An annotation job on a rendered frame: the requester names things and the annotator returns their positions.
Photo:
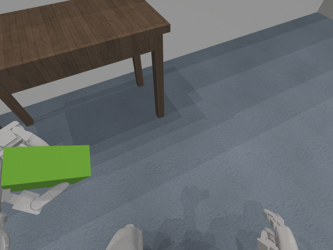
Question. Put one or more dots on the left robot forearm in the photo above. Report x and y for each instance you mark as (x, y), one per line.
(4, 235)

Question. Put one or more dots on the sponge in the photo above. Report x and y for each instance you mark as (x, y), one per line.
(35, 167)

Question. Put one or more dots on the left robot thigh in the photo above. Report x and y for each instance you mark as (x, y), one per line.
(128, 238)

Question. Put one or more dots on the left robot hand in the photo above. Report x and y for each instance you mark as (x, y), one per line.
(14, 135)

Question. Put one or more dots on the table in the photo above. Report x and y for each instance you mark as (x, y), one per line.
(43, 44)

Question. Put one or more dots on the right robot hand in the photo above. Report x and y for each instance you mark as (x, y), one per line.
(281, 239)

